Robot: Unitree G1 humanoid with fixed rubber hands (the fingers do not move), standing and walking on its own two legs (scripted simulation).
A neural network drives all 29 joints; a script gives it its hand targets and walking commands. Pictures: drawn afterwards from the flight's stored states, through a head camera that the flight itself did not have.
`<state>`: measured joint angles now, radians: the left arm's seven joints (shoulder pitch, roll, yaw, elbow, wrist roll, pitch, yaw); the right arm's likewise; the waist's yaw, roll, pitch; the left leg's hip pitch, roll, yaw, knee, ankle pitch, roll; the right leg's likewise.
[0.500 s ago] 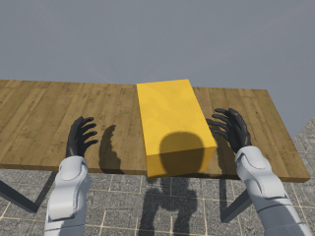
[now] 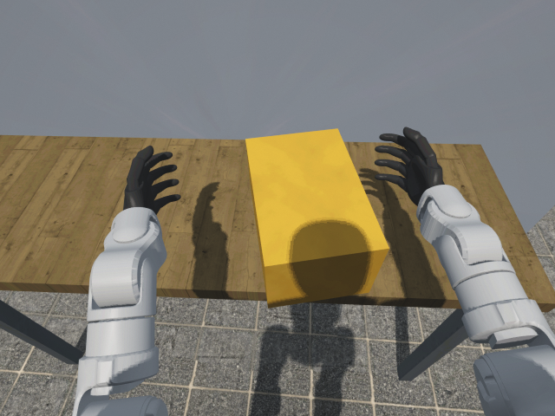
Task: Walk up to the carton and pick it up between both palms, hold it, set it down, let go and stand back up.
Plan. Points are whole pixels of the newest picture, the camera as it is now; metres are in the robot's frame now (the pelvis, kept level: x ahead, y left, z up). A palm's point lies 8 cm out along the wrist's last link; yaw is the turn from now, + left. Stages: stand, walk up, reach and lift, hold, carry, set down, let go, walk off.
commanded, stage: reach and lift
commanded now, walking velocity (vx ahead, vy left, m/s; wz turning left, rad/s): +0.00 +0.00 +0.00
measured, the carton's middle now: (305, 213) +0.43 -0.01 +0.00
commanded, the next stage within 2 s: none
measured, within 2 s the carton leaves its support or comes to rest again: neither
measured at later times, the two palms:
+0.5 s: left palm (161, 146) +0.42 +0.20 +0.16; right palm (400, 127) +0.48 -0.14 +0.15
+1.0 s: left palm (183, 207) +0.39 +0.19 +0.06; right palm (387, 185) +0.45 -0.14 +0.06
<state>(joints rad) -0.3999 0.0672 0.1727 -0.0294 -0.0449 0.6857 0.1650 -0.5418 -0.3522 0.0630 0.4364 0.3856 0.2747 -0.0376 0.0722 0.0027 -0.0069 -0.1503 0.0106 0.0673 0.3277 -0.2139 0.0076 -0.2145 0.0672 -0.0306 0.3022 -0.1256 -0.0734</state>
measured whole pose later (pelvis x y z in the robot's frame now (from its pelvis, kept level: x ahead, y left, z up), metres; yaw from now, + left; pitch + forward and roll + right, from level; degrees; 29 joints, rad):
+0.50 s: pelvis +0.00 -0.01 +0.00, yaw +1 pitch +10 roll +0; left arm -0.87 0.12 0.20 0.61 -0.03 0.39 0.17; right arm -0.99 -0.32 0.03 0.93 0.30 0.21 -0.03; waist 0.10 0.00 -0.08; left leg -0.30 0.02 0.04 0.33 -0.20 -0.01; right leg -0.35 0.07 -0.04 0.29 -0.11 -0.09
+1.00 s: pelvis +0.01 +0.00 -0.01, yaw +2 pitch +13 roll +0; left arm -0.71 0.00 0.24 0.91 0.13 -0.12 0.17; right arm -0.83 -0.22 -0.07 1.19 0.16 -0.18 0.00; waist 0.08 -0.01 -0.13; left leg -0.41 0.01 0.02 0.41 -0.23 0.00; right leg -0.44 0.07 -0.04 0.34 -0.13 -0.07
